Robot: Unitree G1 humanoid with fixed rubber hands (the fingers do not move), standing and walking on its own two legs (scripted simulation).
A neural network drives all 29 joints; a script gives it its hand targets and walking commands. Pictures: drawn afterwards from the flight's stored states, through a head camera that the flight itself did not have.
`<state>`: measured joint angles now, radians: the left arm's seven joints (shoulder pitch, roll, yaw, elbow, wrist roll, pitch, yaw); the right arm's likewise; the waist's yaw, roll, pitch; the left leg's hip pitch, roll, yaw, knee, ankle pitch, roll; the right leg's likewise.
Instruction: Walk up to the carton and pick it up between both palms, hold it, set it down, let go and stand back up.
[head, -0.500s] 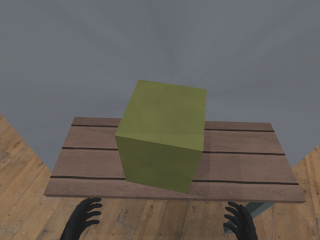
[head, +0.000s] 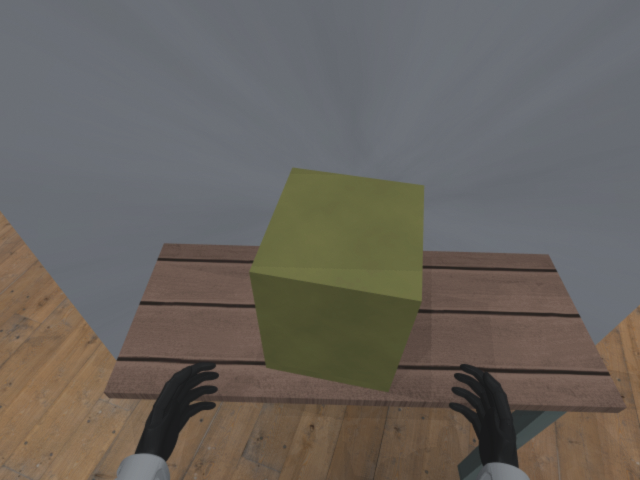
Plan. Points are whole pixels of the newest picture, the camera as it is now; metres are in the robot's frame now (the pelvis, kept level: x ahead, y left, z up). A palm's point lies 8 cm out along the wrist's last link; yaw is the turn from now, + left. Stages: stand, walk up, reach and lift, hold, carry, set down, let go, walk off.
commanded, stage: reach and lift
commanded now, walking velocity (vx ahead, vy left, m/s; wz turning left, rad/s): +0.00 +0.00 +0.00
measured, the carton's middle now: (341, 281) +0.41 +0.01 -0.01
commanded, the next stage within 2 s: none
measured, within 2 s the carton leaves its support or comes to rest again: neither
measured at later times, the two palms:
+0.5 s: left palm (178, 350) +0.26 +0.21 +0.03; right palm (502, 374) +0.25 -0.18 +0.03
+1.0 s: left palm (194, 272) +0.34 +0.20 +0.08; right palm (510, 308) +0.31 -0.19 +0.08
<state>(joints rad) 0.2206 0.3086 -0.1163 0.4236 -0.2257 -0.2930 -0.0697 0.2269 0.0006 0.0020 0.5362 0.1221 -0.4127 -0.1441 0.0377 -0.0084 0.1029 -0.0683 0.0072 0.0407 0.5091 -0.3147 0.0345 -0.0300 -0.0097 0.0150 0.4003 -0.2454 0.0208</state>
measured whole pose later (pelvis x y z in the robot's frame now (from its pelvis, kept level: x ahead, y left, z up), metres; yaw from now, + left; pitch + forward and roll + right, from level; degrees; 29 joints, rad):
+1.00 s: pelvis -0.02 -0.02 +0.01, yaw +0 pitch -1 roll -1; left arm -0.44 0.35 0.04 0.44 -0.26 0.29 -0.06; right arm -0.30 -0.09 -0.02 0.31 0.25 0.19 -0.27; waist -0.02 -0.03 0.05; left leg -0.20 0.02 0.04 0.44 -0.23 0.02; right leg -0.18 0.00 0.02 0.37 -0.17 0.02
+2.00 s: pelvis -0.01 -0.02 +0.00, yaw +1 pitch +10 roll -2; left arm -0.82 0.31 0.03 1.13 -0.19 0.00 -0.04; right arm -0.65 -0.02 -0.09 0.88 0.16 0.01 -0.25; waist -0.08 -0.01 -0.10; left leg -0.45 0.03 0.00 0.53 -0.24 0.01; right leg -0.39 0.01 -0.02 0.41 -0.18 0.02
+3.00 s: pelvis -0.04 +0.00 -0.03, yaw +2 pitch +18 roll -4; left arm -0.99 0.16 0.20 1.50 0.08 -0.41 0.02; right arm -0.76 0.14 -0.61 1.09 -0.30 -0.35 -0.19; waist -0.07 0.02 -0.15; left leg -0.76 0.02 -0.04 0.75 -0.29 0.02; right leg -0.67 0.01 -0.06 0.58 -0.22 0.03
